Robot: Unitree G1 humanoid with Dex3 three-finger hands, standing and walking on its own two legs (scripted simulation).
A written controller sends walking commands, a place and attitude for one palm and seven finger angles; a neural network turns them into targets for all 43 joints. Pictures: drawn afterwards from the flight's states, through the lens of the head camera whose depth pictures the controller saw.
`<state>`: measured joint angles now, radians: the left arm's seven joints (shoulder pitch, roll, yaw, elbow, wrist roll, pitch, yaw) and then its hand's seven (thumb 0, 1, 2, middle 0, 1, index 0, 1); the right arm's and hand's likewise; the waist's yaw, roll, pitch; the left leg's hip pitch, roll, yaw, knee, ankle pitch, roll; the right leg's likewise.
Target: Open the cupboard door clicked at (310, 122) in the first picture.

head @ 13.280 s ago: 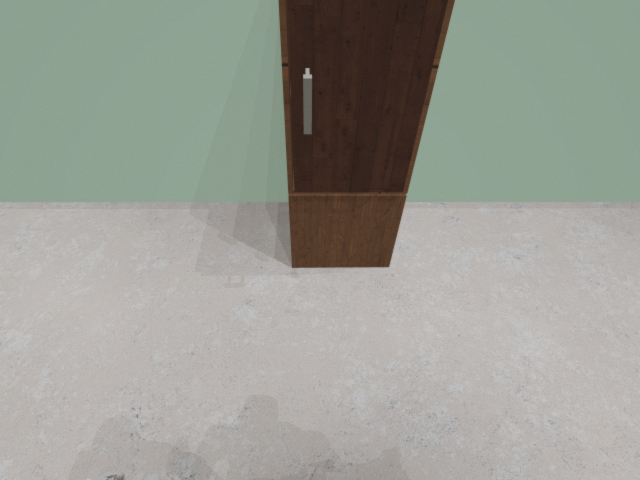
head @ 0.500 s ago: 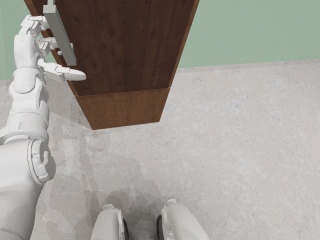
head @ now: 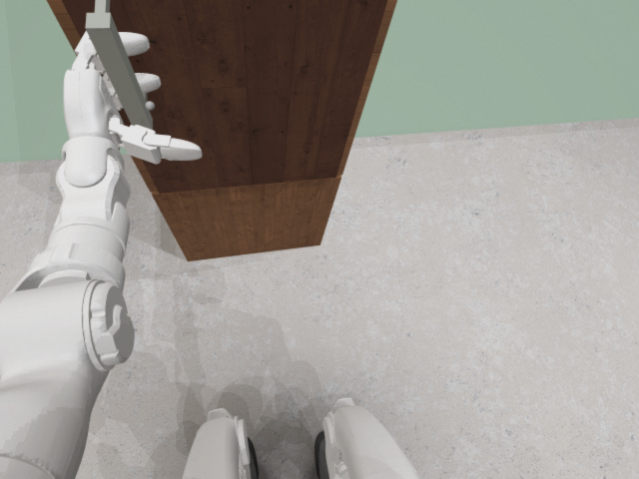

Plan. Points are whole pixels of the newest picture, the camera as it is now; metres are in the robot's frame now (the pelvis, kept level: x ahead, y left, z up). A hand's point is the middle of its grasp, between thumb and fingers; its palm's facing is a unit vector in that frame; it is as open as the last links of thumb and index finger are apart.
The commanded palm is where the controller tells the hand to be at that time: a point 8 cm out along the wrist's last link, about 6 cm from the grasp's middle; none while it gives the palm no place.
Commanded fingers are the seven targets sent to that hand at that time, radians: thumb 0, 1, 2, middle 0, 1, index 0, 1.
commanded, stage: slide the fingers in behind the handle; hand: left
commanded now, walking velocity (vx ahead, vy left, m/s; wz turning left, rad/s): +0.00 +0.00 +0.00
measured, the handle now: (125, 67) +0.60 +0.16 +0.08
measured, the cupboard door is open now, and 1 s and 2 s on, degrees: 0 0 33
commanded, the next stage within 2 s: close the thumb around the handle in 0.36 s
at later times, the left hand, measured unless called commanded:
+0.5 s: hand (145, 110) +0.54 +0.14 +0.06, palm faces +0.06 -1.00 -0.01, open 14.0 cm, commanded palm +0.52 +0.18 +0.07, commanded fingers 0.00 -0.33 0.37 -0.31 -1.22 -0.31 -1.22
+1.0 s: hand (145, 106) +0.55 +0.14 +0.06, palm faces +0.05 -1.00 -0.01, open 6.8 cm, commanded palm +0.52 +0.18 +0.07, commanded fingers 0.00 0.90 0.90 -0.40 -1.35 -0.40 -1.35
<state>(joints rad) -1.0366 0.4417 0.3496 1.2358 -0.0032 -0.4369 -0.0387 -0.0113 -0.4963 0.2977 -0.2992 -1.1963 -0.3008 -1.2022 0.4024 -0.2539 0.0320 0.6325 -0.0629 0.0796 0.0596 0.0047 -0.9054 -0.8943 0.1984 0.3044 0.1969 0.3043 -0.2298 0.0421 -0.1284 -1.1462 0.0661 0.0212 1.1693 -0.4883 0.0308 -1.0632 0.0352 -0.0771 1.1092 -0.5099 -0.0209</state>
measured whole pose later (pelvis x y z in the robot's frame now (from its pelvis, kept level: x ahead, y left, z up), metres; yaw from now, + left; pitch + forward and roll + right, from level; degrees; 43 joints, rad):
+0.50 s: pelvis +0.00 +0.00 +0.00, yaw +0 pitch +26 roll -4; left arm -1.05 0.46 0.35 1.27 -0.01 -0.44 -0.04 -0.01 -0.50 0.30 -0.30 -1.20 -0.30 -1.20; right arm 0.40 -0.26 0.03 0.64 -0.06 0.07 0.05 0.01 -0.91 -0.89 0.20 0.30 0.20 0.30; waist -0.23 0.04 -0.13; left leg -1.16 0.06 0.02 1.18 -0.48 0.03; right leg -1.07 0.04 -0.08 1.11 -0.51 -0.02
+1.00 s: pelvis +0.00 +0.01 +0.00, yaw +0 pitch +27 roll -4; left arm -1.04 0.44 0.35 1.25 -0.01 -0.43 -0.03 0.00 0.54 0.74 -0.37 -1.31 -0.37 -1.31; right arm 0.41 -0.25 0.03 0.64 -0.06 0.08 0.06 0.01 -0.90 -0.89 0.20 0.30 0.20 0.30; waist -0.23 0.04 -0.13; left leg -1.15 0.06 0.02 1.17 -0.49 0.04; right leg -1.06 0.03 -0.07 1.11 -0.51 -0.01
